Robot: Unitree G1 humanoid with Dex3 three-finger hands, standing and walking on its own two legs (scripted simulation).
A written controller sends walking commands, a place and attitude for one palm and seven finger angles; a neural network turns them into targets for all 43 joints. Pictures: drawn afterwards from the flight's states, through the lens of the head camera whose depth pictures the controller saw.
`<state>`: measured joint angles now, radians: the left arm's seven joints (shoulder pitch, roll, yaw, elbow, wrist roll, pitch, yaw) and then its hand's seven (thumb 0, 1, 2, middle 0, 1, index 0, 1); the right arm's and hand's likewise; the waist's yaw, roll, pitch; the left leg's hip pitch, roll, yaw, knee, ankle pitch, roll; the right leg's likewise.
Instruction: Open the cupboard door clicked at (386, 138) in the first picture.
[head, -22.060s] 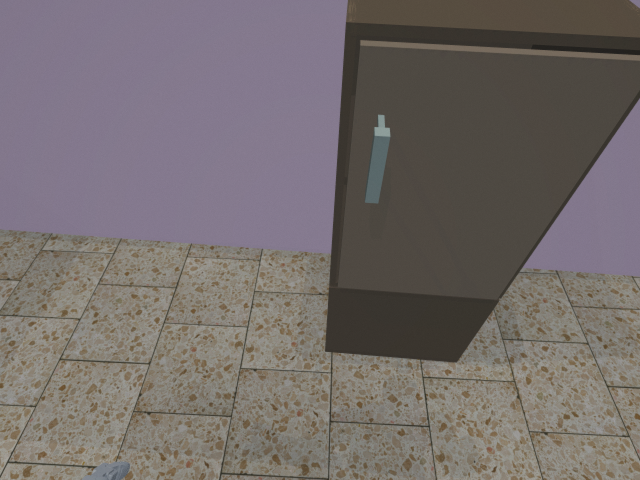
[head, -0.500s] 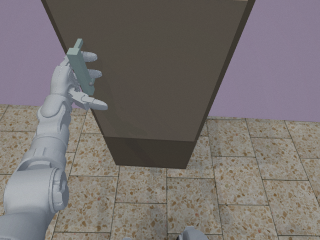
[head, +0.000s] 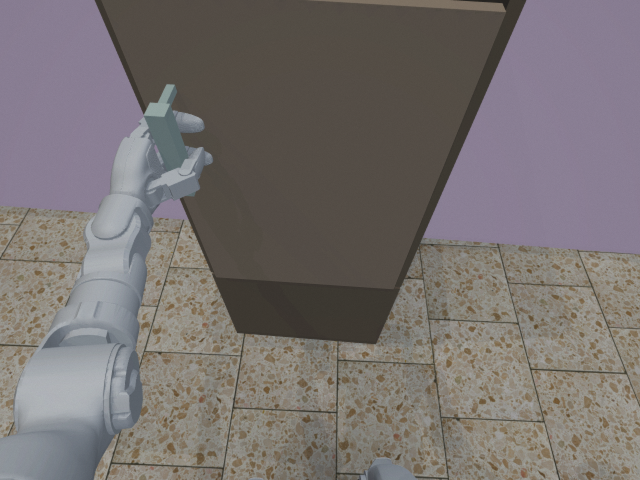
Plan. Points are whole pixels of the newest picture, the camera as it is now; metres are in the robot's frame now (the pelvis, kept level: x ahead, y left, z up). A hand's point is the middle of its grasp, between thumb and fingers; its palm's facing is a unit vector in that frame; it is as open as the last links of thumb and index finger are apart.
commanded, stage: close the thumb around the handle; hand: left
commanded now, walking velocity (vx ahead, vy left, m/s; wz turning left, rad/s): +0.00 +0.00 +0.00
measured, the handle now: (178, 142) +0.51 +0.18 +0.11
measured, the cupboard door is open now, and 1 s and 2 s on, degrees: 1 32 41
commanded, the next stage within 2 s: pull the door open along its arc in 0.10 s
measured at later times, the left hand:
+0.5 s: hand (187, 187) +0.44 +0.16 +0.11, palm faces -0.12 -0.99 +0.00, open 5.7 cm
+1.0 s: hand (230, 303) +0.29 +0.09 +0.11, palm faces +0.30 -0.95 +0.04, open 5.7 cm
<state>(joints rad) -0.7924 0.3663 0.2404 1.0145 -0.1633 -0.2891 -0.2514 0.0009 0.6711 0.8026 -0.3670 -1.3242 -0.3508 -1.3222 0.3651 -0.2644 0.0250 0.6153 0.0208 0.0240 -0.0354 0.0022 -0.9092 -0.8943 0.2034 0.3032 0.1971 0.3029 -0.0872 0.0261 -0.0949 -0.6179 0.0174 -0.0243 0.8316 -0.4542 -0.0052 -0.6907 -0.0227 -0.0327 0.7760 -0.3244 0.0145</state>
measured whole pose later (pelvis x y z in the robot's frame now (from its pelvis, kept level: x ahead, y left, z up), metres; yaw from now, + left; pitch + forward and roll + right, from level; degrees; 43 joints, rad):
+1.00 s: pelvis +0.00 -0.01 +0.01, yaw +1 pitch +5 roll +0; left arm 0.14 -0.07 -0.14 -0.12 0.00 0.00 0.37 0.00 0.69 0.79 -0.33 -1.35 -0.40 -1.35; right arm 0.17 -0.18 0.04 0.49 -0.03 0.01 0.01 0.01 -0.91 -0.89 0.20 0.30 0.20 0.30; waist 0.02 0.04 -0.09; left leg -0.39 0.01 -0.03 0.73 -0.43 -0.02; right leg -0.48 -0.03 -0.04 0.72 -0.33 0.00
